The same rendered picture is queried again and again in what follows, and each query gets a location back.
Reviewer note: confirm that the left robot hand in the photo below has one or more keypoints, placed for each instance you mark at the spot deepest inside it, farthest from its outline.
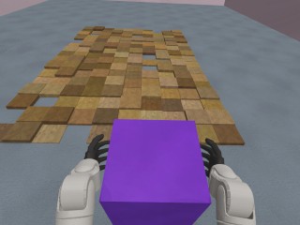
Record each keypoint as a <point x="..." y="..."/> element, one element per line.
<point x="94" y="153"/>

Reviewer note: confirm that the carton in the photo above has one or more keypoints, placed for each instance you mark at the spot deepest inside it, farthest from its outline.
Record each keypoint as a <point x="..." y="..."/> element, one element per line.
<point x="154" y="173"/>

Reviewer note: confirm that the robot left forearm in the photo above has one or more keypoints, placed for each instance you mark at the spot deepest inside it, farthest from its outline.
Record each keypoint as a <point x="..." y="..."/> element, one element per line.
<point x="77" y="194"/>

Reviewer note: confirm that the robot right forearm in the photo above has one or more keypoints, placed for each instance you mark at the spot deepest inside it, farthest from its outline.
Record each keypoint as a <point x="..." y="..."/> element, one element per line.
<point x="234" y="198"/>

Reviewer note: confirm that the right robot hand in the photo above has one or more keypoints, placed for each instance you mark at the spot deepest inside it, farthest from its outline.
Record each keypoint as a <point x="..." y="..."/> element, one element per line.
<point x="215" y="156"/>

